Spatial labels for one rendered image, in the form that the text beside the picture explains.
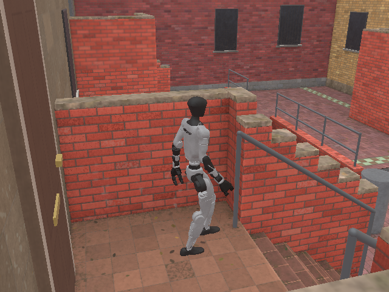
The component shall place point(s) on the stairs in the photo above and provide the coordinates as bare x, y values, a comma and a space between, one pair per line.
296, 270

